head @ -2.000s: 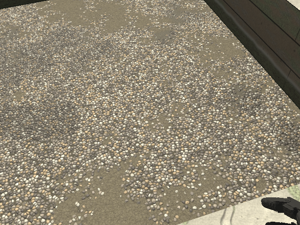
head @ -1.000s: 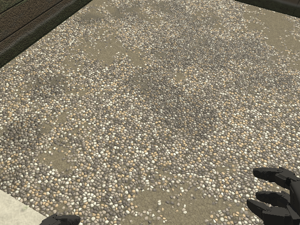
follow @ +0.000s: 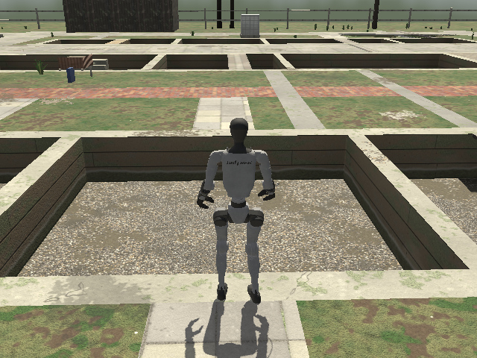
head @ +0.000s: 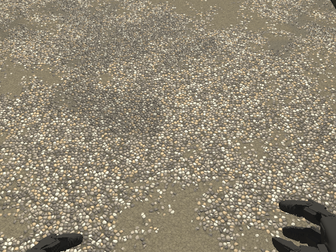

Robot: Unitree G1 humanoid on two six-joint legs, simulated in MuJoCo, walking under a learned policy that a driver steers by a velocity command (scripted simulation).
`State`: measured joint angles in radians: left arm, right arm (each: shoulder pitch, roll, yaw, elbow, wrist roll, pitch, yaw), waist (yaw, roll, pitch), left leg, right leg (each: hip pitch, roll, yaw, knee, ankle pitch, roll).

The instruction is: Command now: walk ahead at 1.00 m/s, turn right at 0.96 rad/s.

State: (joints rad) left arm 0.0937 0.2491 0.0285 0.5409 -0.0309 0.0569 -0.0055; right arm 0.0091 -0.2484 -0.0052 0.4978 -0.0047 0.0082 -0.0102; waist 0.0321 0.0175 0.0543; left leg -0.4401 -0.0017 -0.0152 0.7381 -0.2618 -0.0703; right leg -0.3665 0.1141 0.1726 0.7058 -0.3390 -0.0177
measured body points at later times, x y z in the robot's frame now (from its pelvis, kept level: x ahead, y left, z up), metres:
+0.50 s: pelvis +0.02 -0.06 -0.01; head +0.03 -0.08 +0.44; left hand +0.30 +0.05 -0.07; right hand +0.11 -0.34 -0.11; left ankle +0.05 +0.10 -0.65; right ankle +0.05 -0.15 -0.72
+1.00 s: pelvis +0.02 -0.09 -0.01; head +0.03 -0.10 +0.44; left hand +0.24 +0.16 -0.04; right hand +0.27 -0.30 -0.07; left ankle +0.04 +0.03 -0.72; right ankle +0.07 -0.19 -0.72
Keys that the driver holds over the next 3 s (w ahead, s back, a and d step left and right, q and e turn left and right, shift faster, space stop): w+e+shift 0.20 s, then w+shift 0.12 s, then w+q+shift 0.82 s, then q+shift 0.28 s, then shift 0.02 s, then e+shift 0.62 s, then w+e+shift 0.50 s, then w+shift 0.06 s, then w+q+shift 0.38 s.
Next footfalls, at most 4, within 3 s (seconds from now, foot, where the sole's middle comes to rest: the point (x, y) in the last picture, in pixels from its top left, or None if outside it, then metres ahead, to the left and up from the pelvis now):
0.36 right None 0.09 -0.17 -0.75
0.72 left None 0.08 0.03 -0.75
1.34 left None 0.10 0.07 -0.75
1.66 right None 0.15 -0.08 -0.75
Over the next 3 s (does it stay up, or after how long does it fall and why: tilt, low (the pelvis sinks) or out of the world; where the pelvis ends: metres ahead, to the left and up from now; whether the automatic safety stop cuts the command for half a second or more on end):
stays up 0.05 -0.05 -0.01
